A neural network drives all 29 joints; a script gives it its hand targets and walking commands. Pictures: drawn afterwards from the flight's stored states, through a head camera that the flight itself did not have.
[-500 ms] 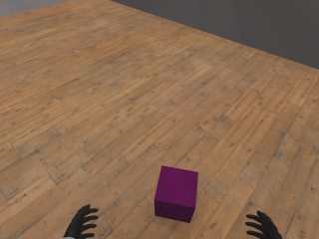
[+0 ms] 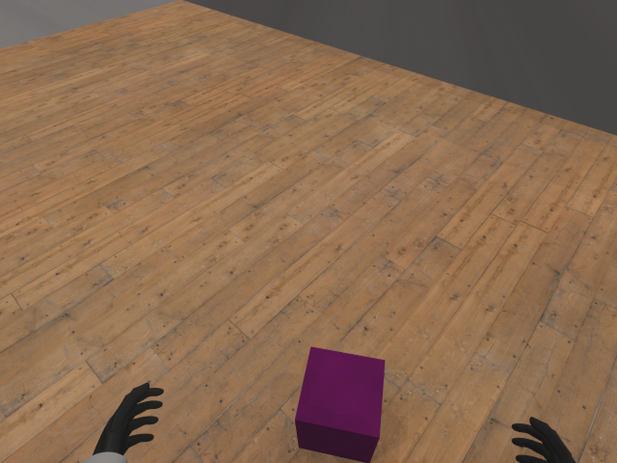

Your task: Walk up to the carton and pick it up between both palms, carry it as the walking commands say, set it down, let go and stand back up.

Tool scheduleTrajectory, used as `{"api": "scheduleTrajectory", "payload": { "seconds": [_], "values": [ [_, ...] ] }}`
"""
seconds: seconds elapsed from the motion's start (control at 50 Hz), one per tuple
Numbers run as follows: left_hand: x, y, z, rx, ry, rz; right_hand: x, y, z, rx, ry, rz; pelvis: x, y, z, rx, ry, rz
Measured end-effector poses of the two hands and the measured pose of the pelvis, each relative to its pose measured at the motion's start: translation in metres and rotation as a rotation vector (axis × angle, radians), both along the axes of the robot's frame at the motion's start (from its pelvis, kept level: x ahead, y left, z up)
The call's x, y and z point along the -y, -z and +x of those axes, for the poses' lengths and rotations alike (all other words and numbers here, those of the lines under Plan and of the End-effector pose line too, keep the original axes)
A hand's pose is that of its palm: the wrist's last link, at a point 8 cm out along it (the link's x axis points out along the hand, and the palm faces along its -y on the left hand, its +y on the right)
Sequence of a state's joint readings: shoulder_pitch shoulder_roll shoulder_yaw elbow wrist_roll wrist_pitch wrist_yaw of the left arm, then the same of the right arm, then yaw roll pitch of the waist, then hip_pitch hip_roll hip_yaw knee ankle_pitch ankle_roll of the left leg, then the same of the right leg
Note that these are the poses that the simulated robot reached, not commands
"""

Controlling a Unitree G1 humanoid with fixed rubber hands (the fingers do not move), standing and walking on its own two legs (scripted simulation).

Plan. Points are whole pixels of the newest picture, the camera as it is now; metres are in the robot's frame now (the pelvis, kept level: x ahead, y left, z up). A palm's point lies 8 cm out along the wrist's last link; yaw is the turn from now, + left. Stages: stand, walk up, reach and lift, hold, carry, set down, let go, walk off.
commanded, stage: stand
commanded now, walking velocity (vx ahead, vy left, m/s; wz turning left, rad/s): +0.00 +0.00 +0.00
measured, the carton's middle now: (340, 405) +0.44 -0.04 -0.64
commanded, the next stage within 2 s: none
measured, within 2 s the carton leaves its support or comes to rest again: neither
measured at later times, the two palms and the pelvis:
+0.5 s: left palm out of the picture +0.14 +0.29 -0.04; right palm out of the picture +0.11 -0.28 -0.06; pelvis -0.03 +0.01 +0.00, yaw +0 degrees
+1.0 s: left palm out of the picture +0.13 +0.29 -0.04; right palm out of the picture +0.10 -0.28 -0.06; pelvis -0.04 +0.01 +0.00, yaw +0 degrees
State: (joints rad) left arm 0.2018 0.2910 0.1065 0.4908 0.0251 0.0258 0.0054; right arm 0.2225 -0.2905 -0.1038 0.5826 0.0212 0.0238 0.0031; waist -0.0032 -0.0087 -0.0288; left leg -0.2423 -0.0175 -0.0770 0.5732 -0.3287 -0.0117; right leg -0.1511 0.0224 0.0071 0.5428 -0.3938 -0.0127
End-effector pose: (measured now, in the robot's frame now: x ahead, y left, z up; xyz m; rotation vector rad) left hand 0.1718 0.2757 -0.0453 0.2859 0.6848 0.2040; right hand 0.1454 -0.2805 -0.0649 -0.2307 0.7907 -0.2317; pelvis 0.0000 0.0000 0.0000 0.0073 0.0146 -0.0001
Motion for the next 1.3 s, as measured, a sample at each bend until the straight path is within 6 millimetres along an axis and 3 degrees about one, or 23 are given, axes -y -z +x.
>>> {"api": "scheduleTrajectory", "payload": {
  "seconds": [0.14,0.62,1.3],
  "values": [
    [0.002,0.0,-0.002,-0.001,-0.003,0.006,0.004,0.002,-0.004,-0.008,0.007,-0.006,0.002,0.001,-0.002,0.003,0.001,0.003],
    [-0.015,-0.009,-0.036,0.07,-0.001,0.01,-0.002,-0.009,-0.038,0.044,0.006,-0.025,-0.01,0.0,-0.038,0.052,0.002,-0.013],
    [-0.018,-0.005,-0.039,0.04,0.003,0.021,0.0,-0.003,-0.044,0.011,0.005,-0.028,-0.01,0.0,-0.038,0.052,0.002,-0.013]
  ]
}}
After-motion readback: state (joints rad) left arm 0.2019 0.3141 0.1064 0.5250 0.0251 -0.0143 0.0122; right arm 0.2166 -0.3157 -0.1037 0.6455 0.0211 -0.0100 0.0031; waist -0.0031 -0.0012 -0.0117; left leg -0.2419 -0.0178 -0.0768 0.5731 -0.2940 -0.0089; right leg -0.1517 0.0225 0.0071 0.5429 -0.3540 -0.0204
